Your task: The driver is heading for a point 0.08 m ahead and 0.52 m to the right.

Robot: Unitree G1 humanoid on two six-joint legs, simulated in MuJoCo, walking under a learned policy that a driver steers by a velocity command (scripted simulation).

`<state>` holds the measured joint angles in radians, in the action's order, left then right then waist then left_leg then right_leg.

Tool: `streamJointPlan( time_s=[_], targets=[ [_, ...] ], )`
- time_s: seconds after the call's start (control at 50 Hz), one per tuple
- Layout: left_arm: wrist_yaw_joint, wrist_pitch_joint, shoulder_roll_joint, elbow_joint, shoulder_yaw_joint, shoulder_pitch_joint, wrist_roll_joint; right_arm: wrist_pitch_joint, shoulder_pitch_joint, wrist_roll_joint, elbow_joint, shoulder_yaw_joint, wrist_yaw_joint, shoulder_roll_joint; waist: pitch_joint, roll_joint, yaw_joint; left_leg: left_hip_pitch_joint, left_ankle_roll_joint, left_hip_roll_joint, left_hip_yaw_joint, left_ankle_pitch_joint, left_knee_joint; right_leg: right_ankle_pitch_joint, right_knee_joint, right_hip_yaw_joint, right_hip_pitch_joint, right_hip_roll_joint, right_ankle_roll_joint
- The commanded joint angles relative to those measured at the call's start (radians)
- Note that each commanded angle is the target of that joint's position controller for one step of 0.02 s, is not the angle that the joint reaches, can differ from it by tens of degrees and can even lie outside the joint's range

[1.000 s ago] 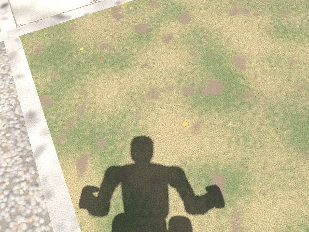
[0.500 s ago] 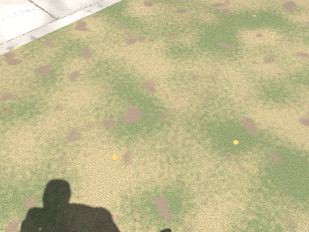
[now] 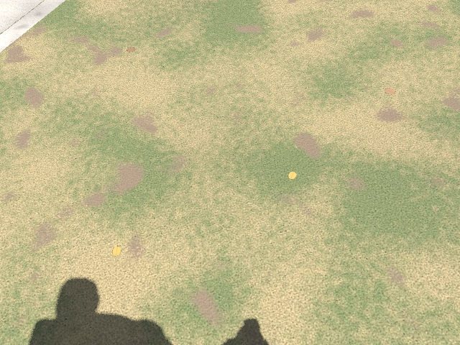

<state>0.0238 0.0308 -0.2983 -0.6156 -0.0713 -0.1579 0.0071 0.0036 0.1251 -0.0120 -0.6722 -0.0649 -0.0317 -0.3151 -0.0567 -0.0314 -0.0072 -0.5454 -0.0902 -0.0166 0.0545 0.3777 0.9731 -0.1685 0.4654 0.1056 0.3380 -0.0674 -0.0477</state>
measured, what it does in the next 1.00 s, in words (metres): walks ahead, turning right: left foot, then right foot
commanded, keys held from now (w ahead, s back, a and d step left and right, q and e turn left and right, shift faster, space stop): e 0.16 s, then w+e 0.84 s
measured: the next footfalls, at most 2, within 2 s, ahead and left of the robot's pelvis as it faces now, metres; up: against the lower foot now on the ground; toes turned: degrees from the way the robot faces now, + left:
left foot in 0.18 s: +0.09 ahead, +0.13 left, +0.00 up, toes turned -11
right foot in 0.68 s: +0.15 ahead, -0.20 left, +0.00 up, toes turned -27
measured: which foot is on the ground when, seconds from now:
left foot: up 0.00-0.16, down 0.18-0.68, up 0.70-1.00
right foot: down 0.00-0.18, up 0.20-0.66, down 0.68-1.00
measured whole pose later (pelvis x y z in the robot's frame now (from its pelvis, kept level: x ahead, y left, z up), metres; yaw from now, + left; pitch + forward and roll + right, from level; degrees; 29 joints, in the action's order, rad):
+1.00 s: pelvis +0.23 -0.16 +0.01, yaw -35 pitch +2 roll +1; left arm 0.01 -0.05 -0.27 -0.75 -0.05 -0.40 0.02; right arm -0.10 0.05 -0.01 -0.63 -0.05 0.02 -0.30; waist -0.03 -0.05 -0.07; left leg -0.69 -0.05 -0.06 0.07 -0.05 0.65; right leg -0.28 0.31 0.13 0.06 -0.09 -0.08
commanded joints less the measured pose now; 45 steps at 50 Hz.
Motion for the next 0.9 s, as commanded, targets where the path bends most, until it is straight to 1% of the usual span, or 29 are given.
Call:
streamJointPlan(
  time_s=[0.02, 0.06, 0.12, 0.16, 0.18, 0.2, 0.22, 0.24, 0.26, 0.28, 0.3, 0.32, 0.4, 0.46, 0.52, 0.58, 0.62, 0.64, 0.66, 0.68, 0.7, 0.72, 0.74, 0.76, 0.78, 0.8, 0.82, 0.86, 0.9],
  targets=[
    [0.012, -0.008, -0.172, 0.069, -0.05, 0.042, 0.001, -0.009, 0.017, 0.001, 0.068, -0.014, 0.0, -0.059, 0.176, 0.17, 0.01, 0.062, -0.001, 0.022, 0.01, -0.024, -0.107, 0.231, -0.089, 0.254, -0.11, 0.219, -0.191],
    [0.007, -0.002, -0.175, 0.068, -0.051, 0.045, 0.0, -0.014, 0.008, 0.006, 0.078, -0.017, 0.007, -0.064, 0.171, 0.18, 0.002, 0.103, 0.008, 0.037, 0.017, -0.019, -0.172, 0.197, -0.078, 0.304, -0.094, 0.219, -0.186],
    [0.0, 0.005, -0.172, 0.066, -0.05, 0.05, 0.009, -0.025, 0.017, 0.013, 0.089, -0.022, 0.018, -0.066, 0.165, 0.195, 0.003, 0.159, 0.03, 0.053, 0.022, -0.014, -0.3, 0.217, -0.046, 0.384, -0.113, 0.215, -0.172],
    [0.004, 0.012, -0.157, 0.069, -0.044, 0.075, 0.023, -0.035, 0.077, 0.011, 0.074, -0.029, 0.025, -0.062, 0.163, 0.186, 0.048, 0.289, 0.059, 0.05, 0.002, -0.168, -0.533, 0.187, 0.008, 0.385, -0.082, 0.167, -0.121],
    [0.008, 0.014, -0.119, 0.068, -0.033, 0.041, 0.021, -0.035, 0.117, 0.0, 0.07, -0.041, 0.02, -0.106, 0.199, 0.107, 0.046, 0.424, 0.104, -0.067, 0.088, -0.204, -0.604, -0.054, 0.092, 0.33, 0.011, 0.11, -0.065],
    [0.007, 0.008, -0.068, 0.08, -0.022, 0.004, 0.017, -0.024, 0.105, -0.02, 0.078, -0.06, 0.015, -0.196, 0.165, -0.191, 0.002, 0.512, 0.235, -0.284, 0.358, -0.153, -0.681, -0.408, 0.306, 0.109, 0.254, -0.066, 0.004],
    [0.007, -0.009, -0.146, 0.087, -0.044, 0.015, 0.005, -0.03, 0.121, -0.038, 0.082, -0.062, 0.018, -0.184, 0.122, -0.248, 0.028, 0.44, 0.35, -0.398, 0.542, 0.019, -0.75, -0.446, 0.516, 0.066, 0.356, -0.03, 0.038],
    [0.003, -0.015, -0.19, 0.075, -0.06, 0.02, 0.007, -0.038, 0.087, -0.028, 0.097, -0.047, 0.011, -0.132, 0.082, -0.17, 0.019, 0.412, 0.339, -0.366, 0.484, 0.184, -0.766, -0.35, 0.614, 0.07, 0.379, 0.026, 0.047],
    [0.0, -0.013, -0.184, 0.056, -0.063, 0.004, 0.007, -0.041, 0.054, -0.007, 0.099, -0.041, 0.002, -0.11, 0.051, -0.147, 0.003, 0.411, 0.288, -0.304, 0.399, 0.225, -0.771, -0.281, 0.648, 0.042, 0.401, 0.039, 0.063],
    [-0.001, -0.01, -0.168, 0.04, -0.062, -0.013, 0.004, -0.044, 0.048, 0.007, 0.1, -0.037, -0.008, -0.1, 0.045, -0.134, 0.005, 0.442, 0.254, -0.268, 0.336, 0.212, -0.769, -0.229, 0.69, 0.023, 0.429, 0.049, 0.08],
    [-0.007, -0.011, -0.143, 0.037, -0.056, -0.008, 0.005, -0.047, 0.067, 0.011, 0.095, -0.033, -0.015, -0.093, 0.037, -0.12, 0.02, 0.45, 0.245, -0.256, 0.282, 0.168, -0.774, -0.186, 0.731, 0.008, 0.446, 0.061, 0.092],
    [-0.013, -0.015, -0.122, 0.042, -0.05, 0.004, 0.008, -0.052, 0.091, 0.007, 0.092, -0.031, -0.018, -0.093, 0.036, -0.106, 0.032, 0.448, 0.238, -0.241, 0.23, 0.145, -0.788, -0.151, 0.744, -0.017, 0.443, 0.07, 0.098],
    [-0.026, -0.032, -0.078, 0.071, -0.031, 0.077, 0.014, -0.066, 0.18, 0.002, 0.067, -0.041, -0.012, -0.107, 0.019, -0.11, 0.082, 0.507, 0.255, -0.25, 0.131, 0.087, -0.828, -0.074, 0.626, -0.05, 0.477, 0.105, 0.118],
    [-0.041, -0.042, -0.057, 0.079, -0.02, 0.1, 0.014, -0.071, 0.193, 0.007, 0.049, -0.054, -0.004, -0.136, 0.01, -0.11, 0.088, 0.512, 0.262, -0.272, 0.059, 0.002, -0.839, -0.04, 0.48, -0.068, 0.429, 0.13, 0.116],
    [-0.059, -0.046, -0.043, 0.081, -0.009, 0.117, 0.016, -0.074, 0.188, 0.018, 0.031, -0.066, 0.008, -0.166, -0.006, -0.107, 0.087, 0.463, 0.256, -0.282, -0.024, -0.051, -0.838, -0.047, 0.341, -0.107, 0.317, 0.14, 0.092],
    [-0.072, -0.044, -0.055, 0.085, -0.009, 0.122, 0.02, -0.072, 0.19, 0.035, 0.012, -0.075, 0.022, -0.184, -0.019, -0.104, 0.082, 0.452, 0.246, -0.303, -0.073, -0.074, -0.815, -0.094, 0.25, -0.144, 0.224, 0.139, 0.051],
    [-0.076, -0.041, -0.068, 0.079, -0.015, 0.088, 0.018, -0.06, 0.18, 0.049, 0.001, -0.078, 0.029, -0.193, -0.012, -0.093, 0.049, 0.449, 0.23, -0.315, -0.106, -0.144, -0.752, -0.111, 0.177, -0.182, 0.133, 0.113, 0.009],
    [-0.076, -0.041, -0.083, 0.055, -0.028, 0.009, 0.016, -0.055, 0.158, 0.054, -0.001, -0.076, 0.029, -0.196, 0.024, -0.078, -0.006, 0.41, 0.206, -0.295, -0.157, -0.302, -0.639, -0.078, 0.108, -0.222, -0.007, 0.068, -0.016],
    [-0.068, -0.037, -0.142, 0.005, -0.062, -0.133, 0.019, -0.055, 0.18, 0.049, -0.007, -0.062, 0.029, -0.158, 0.114, -0.022, -0.066, 0.345, 0.169, -0.236, -0.235, -0.482, -0.412, -0.065, 0.072, -0.229, -0.236, 0.015, -0.049],
    [-0.051, -0.033, -0.235, -0.033, -0.098, -0.329, 0.03, -0.06, 0.173, 0.019, 0.022, -0.037, 0.027, -0.101, 0.206, 0.13, -0.149, 0.119, 0.1, -0.166, -0.28, -0.293, -0.042, -0.14, 0.009, 0.014, -0.502, 0.144, -0.117],
    [-0.045, -0.053, -0.36, -0.003, -0.103, -0.31, 0.031, -0.087, 0.168, -0.011, 0.114, -0.001, 0.024, 0.004, 0.269, 0.39, -0.068, -0.28, 0.039, 0.017, -0.147, 0.234, 0.283, -0.365, -0.155, 0.632, -0.671, 0.384, -0.308],
    [-0.055, -0.081, -0.259, 0.009, -0.076, -0.301, 0.025, -0.115, 0.076, 0.037, 0.117, -0.022, 0.026, -0.107, 0.262, 0.205, -0.134, -0.386, 0.056, -0.007, 0.013, 0.164, 0.381, -0.448, -0.259, 0.699, -0.642, 0.421, -0.326],
    [-0.056, -0.096, -0.197, -0.004, -0.052, -0.265, 0.017, -0.131, 0.046, 0.06, 0.126, -0.029, 0.032, -0.138, 0.164, 0.19, -0.103, -0.422, 0.09, -0.052, 0.011, 0.065, 0.36, -0.366, -0.246, 0.573, -0.567, 0.403, -0.296],
    [-0.056, -0.1, -0.155, 0.003, -0.037, -0.211, 0.015, -0.139, 0.061, 0.038, 0.105, -0.027, 0.03, -0.135, 0.119, 0.126, -0.067, -0.361, 0.1, -0.091, 0.011, -0.022, 0.29, -0.257, -0.227, 0.456, -0.461, 0.357, -0.259],
    [-0.052, -0.096, -0.131, 0.012, -0.026, -0.148, 0.012, -0.14, 0.068, 0.008, 0.091, -0.029, 0.028, -0.13, 0.083, 0.107, -0.032, -0.291, 0.092, -0.113, 0.015, -0.089, 0.205, -0.154, -0.229, 0.359, -0.359, 0.307, -0.232],
    [-0.047, -0.095, -0.12, 0.021, -0.019, -0.111, 0.0, -0.135, 0.077, 0.0, 0.084, -0.032, 0.034, -0.127, 0.066, 0.127, -0.003, -0.228, 0.086, -0.12, 0.016, -0.138, 0.161, -0.082, -0.248, 0.301, -0.288, 0.269, -0.218],
    [-0.04, -0.097, -0.121, 0.019, -0.018, -0.097, -0.006, -0.128, 0.08, -0.004, 0.078, -0.031, 0.039, -0.118, 0.063, 0.131, 0.009, -0.198, 0.074, -0.109, 0.003, -0.172, 0.134, 0.004, -0.262, 0.271, -0.253, 0.252, -0.219],
    [-0.027, -0.103, -0.138, -0.002, -0.022, -0.112, -0.003, -0.113, 0.063, -0.01, 0.072, -0.024, 0.041, -0.096, 0.055, 0.099, 0.017, -0.182, 0.046, -0.085, -0.018, -0.239, 0.052, 0.169, -0.265, 0.204, -0.213, 0.228, -0.219],
    [-0.014, -0.103, -0.147, -0.032, -0.025, -0.149, 0.007, -0.109, -0.023, -0.009, 0.094, -0.01, 0.039, -0.064, 0.028, 0.089, -0.004, -0.168, 0.03, -0.055, -0.027, -0.34, -0.11, 0.243, -0.259, 0.155, -0.182, 0.195, -0.197]
  ],
)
